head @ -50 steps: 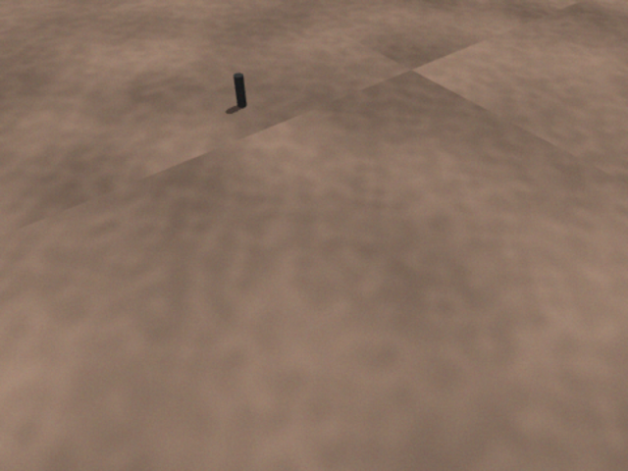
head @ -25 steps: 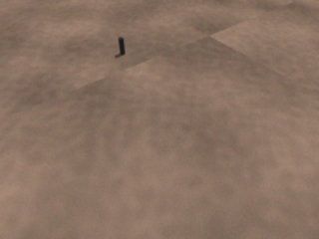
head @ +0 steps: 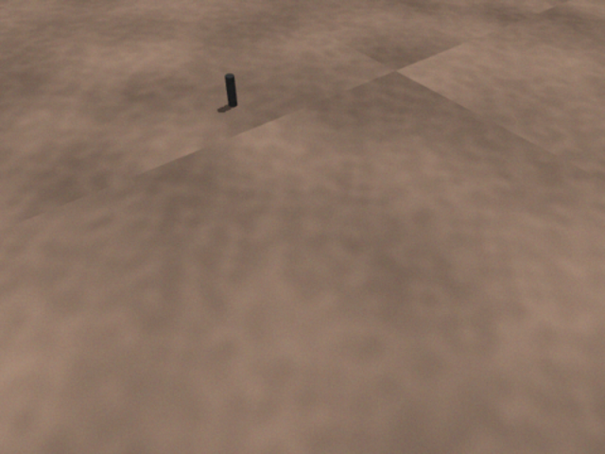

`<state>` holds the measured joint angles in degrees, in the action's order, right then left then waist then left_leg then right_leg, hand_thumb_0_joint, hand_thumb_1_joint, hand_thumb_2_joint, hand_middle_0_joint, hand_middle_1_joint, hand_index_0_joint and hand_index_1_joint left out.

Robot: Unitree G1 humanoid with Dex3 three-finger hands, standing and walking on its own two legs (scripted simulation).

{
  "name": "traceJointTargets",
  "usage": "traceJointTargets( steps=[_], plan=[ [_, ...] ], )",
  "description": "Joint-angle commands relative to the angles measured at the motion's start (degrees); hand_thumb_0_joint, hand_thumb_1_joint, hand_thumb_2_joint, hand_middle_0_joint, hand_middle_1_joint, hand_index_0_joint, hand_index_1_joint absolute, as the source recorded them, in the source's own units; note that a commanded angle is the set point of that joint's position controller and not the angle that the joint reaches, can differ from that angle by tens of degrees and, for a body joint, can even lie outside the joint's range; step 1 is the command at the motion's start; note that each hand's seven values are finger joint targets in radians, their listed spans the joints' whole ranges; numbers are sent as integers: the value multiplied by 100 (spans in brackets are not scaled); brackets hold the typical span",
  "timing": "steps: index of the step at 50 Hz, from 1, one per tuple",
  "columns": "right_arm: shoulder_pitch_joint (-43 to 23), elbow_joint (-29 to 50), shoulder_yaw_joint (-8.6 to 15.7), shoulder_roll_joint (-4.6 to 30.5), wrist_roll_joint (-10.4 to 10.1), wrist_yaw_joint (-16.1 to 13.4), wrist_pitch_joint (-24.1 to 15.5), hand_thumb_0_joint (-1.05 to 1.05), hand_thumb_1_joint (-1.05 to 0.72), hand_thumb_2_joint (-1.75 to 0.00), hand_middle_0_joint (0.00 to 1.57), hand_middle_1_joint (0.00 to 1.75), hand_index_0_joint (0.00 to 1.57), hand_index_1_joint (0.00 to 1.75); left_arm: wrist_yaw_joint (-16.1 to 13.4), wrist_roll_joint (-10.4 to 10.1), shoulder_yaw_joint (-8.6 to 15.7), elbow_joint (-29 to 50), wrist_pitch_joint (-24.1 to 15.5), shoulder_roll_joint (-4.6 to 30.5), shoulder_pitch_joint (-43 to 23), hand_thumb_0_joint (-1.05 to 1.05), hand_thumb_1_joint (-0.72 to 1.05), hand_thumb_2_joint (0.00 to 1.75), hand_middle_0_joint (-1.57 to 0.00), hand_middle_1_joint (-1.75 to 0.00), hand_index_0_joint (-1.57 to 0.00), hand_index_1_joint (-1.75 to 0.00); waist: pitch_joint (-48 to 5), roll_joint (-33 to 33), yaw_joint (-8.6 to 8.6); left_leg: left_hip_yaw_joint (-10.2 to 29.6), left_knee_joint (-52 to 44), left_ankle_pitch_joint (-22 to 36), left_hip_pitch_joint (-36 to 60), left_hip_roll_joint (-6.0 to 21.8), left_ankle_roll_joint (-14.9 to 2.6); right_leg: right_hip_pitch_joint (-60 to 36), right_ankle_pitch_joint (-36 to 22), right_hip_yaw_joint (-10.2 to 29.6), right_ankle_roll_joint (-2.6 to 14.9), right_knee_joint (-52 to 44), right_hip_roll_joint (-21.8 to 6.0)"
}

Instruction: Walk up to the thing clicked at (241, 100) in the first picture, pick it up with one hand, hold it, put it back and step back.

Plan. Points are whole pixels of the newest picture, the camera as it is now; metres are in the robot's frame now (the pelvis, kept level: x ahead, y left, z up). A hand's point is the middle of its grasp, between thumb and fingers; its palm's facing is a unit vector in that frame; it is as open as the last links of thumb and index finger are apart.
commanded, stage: stand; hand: left
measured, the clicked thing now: (231, 90) +2.13 +0.45 -0.69
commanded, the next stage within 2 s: walk up in 0.12 s
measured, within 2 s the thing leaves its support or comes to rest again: neither
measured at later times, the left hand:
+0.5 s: hand out of the picture +0.08 +0.28 -0.14, palm faces +0.06 -0.91 -0.42, open 7.4 cm
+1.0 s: hand (146, 275) +0.45 +0.31 -0.13, palm faces +0.02 -0.93 -0.36, open 7.4 cm
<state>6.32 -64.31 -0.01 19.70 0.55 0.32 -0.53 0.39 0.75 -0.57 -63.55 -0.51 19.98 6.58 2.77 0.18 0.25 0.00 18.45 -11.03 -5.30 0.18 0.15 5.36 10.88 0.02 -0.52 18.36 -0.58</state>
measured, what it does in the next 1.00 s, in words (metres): walks ahead: left foot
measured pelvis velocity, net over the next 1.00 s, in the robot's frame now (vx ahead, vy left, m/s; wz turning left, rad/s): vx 0.38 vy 0.02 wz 0.09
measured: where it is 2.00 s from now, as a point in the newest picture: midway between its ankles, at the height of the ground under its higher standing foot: (294, 265)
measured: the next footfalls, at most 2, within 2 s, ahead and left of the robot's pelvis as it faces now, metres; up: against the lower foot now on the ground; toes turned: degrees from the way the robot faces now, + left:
left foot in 0.64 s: +0.36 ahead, +0.15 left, +0.00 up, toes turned +9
right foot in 1.10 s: +0.61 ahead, -0.13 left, +0.00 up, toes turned -2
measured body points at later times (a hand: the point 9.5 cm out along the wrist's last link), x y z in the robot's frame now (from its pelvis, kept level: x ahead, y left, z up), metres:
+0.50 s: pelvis +0.09 -0.01 -0.01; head +0.10 -0.02 +0.44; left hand +0.08 +0.33 -0.11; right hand +0.21 -0.34 -0.12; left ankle +0.15 +0.13 -0.70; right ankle -0.01 -0.13 -0.75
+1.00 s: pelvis +0.38 +0.02 -0.01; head +0.37 +0.01 +0.44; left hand +0.45 +0.36 -0.11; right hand +0.46 -0.30 -0.13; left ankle +0.32 +0.15 -0.75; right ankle +0.54 -0.13 -0.72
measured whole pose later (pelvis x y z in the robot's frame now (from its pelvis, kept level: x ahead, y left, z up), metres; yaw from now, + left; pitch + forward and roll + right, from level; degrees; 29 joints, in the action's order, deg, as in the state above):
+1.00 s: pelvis +0.38 +0.02 -0.01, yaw +5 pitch -3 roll +2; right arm 17.0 -52.6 4.3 23.8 0.6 5.1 -4.8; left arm 6.8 1.0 3.3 -52.8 -3.6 25.1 12.6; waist 1.2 1.2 -1.1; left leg -4.4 24.7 -17.9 -4.6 0.4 -1.0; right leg 30.5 7.6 -1.0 0.2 39.3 -8.6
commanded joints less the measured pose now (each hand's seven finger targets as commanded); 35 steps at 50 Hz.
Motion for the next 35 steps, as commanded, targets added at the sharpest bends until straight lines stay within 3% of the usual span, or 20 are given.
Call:
traceJointTargets(
  steps=[1, 5, 6, 7, 9, 11, 12, 14, 15, 16, 17, 18, 21, 24, 28, 30, 32, 33, 34, 35],
  plan=[
    [-204, 350, 217, 1232, -11, -96, -141, 0, -90, -90, 20, 30, 20, 30, -106, -27, 244, 321, -131, 1206, -198, 0, 90, 90, -20, -30, -20, -30, -373, -83, -7, 507, -299, 996, 28, 726, -155, -12, -966, 517, 203, -225, -683],
    [-208, 340, 217, 1230, -11, -101, -139, 0, -90, -90, 20, 30, 20, 30, -103, -23, 245, 305, -124, 1208, -174, 0, 90, 90, -20, -30, -20, -30, -374, -56, -9, 506, -296, 974, 61, 733, -160, -9, -961, 513, 212, -193, -687],
    [153, 660, 689, 1891, 58, 107, -263, 0, -90, -90, 20, 30, 20, 30, 124, 56, 690, 604, -261, 1993, 55, 0, 90, 90, -20, -30, -20, -30, -1026, -139, -27, 877, 127, -2565, -110, 671, -680, -39, 2100, 260, 384, 562, -406],
    [78, 644, 719, 1947, 95, 204, -271, 0, -90, -90, 20, 30, 20, 30, 204, 107, 667, 665, -278, 1818, -173, 0, 90, 90, -20, -30, -20, -30, -496, -425, -22, 1187, -48, -3398, -650, 822, -815, 624, 2636, 284, 433, 972, -435],
    [10, 839, 783, 1866, 97, 287, -304, 0, -90, -90, 20, 30, 20, 30, 301, 119, 664, 929, -320, 1522, -434, 0, 90, 90, -20, -30, -20, -30, 235, -609, -55, 1785, -278, -3456, -600, 1346, -1106, 1918, 2215, 84, 409, 1437, -392],
    [-34, 942, 871, 1892, 111, 326, -339, 0, -90, -90, 20, 30, 20, 30, 343, 88, 670, 987, -363, 1439, -381, 0, 90, 90, -20, -30, -20, -30, 205, -747, 2, 2079, -584, -3003, -285, 1669, -1265, 1942, 1369, -211, 284, 1475, -253],
    [-186, 1043, 892, 1948, 120, 338, -329, 0, -90, -90, 20, 30, 20, 30, 363, 79, 701, 963, -380, 1485, -110, 0, 90, 90, -20, -30, -20, -30, 58, -797, 160, 2023, -542, -3101, -503, 1663, -1251, 1508, 1436, -120, 310, 1230, -319],
    [-593, 1232, 823, 1799, 118, 394, -266, 0, -90, -90, 20, 30, 20, 30, 369, 103, 804, 683, -431, 1624, 829, 0, 90, 90, -20, -30, -20, -30, -219, -621, 639, 1127, 335, -3127, -1815, 1007, -872, -443, 1516, -215, 372, 474, -146],
    [-891, 1442, 685, 1411, 116, 411, -258, 0, -90, -90, 20, 30, 20, 30, 306, 184, 918, 505, -492, 1971, 1593, 0, 90, 90, -20, -30, -20, -30, -304, 391, 1011, 136, 1859, -2620, -3317, 200, -404, -1915, 2658, 722, 610, -547, -653],
    [-1164, 1629, 560, 1068, 109, 381, -266, 0, -90, -90, 20, 30, 20, 30, 257, 218, 1018, 523, -554, 2492, 1751, 0, 90, 90, -20, -30, -20, -30, 206, 1573, 1094, -107, 3537, -2049, -4821, -336, -215, -2086, 3844, 3004, 925, -1529, -2107],
    [-1318, 1653, 608, 1453, 140, 335, -294, 0, -90, -90, 20, 30, 20, 30, 219, 160, 965, 813, -570, 2531, 1328, 0, 90, 90, -20, -30, -20, -30, 670, 626, 944, 656, 3893, -1617, -4779, 220, -115, -1473, 3490, 3453, 1393, -1744, -2701],
    [-1047, 1485, 651, 1636, 113, 364, -332, 0, -90, -90, 20, 30, 20, 30, 219, 90, 889, 940, -599, 2264, 1085, 0, 90, 90, -20, -30, -20, -30, 778, -58, 664, 751, 4038, -1294, -4567, 324, -154, -1350, 2905, 2866, 1367, -1604, -2416],
    [-398, 1306, 657, 1592, 72, 494, -338, 0, -90, -90, 20, 30, 20, 30, 159, 40, 781, 1154, -659, 1901, 553, 0, 90, 90, -20, -30, -20, -30, 526, 146, 202, 684, 3592, -537, -3889, 543, -86, -1304, 1073, 956, 947, -1303, -1551],
    [-572, 1525, 642, 1457, 72, 616, -254, 0, -90, -90, 20, 30, 20, 30, 174, -2, 782, 1228, -663, 2022, 644, 0, 90, 90, -20, -30, -20, -30, 512, 668, 213, 236, 2585, -99, -3249, 487, 32, -809, 3, -11, 923, -1193, -1207],
    [-932, 1746, 652, 1348, 73, 678, -252, 0, -90, -90, 20, 30, 20, 30, 209, -7, 772, 1259, -587, 2174, 897, 0, 90, 90, -20, -30, -20, -30, 313, 514, 327, -351, 1488, 462, -1858, 388, -129, -183, -466, -369, 998, -1002, -1341],
    [-239, 1600, 731, 1409, 76, 626, -240, 0, -90, -90, 20, 30, 20, 30, 168, -28, 774, 1282, -567, 2286, 695, 0, 90, 90, -20, -30, -20, -30, 48, 432, -111, -560, 1438, 583, -885, 173, -325, 82, -1718, -571, 978, -297, -1446],
    [1030, 1251, 912, 1648, 195, 523, -257, 0, -90, -90, 20, 30, 20, 30, 135, -96, 673, 1275, -504, 2089, 864, 0, 90, 90, -20, -30, -20, -30, -560, -189, -680, -821, 1221, -26, 796, -179, -679, 714, -2747, -1147, 752, 1920, -1048],
    [1898, 1126, 1122, 2083, 247, 443, -276, 0, -90, -90, 20, 30, 20, 30, 143, -145, 539, 1332, -484, 1727, 1250, 0, 90, 90, -20, -30, -20, -30, -1176, -995, -966, 327, 1015, -1060, 2172, 345, -1082, 1936, -1779, -1170, 438, 3799, -574],
    [2120, 1300, 1248, 2675, 185, 375, -317, 0, -90, -90, 20, 30, 20, 30, 133, -231, 519, 1528, -526, 1536, 1242, 0, 90, 90, -20, -30, -20, -30, -1584, -2072, -973, 3559, 140, -1816, 2786, 2020, -1763, 3427, 1197, -659, 251, 5450, 347],
    [1811, 1422, 1270, 2673, -65, 358, -335, 0, -90, -90, 20, 30, 20, 30, 98, -205, 561, 1525, -541, 2063, 861, 0, 90, 90, -20, -30, -20, -30, -1780, -889, -934, 4436, -449, -2430, 2551, 2385, -2112, 3495, 1623, 364, 403, 5884, 22]
  ],
)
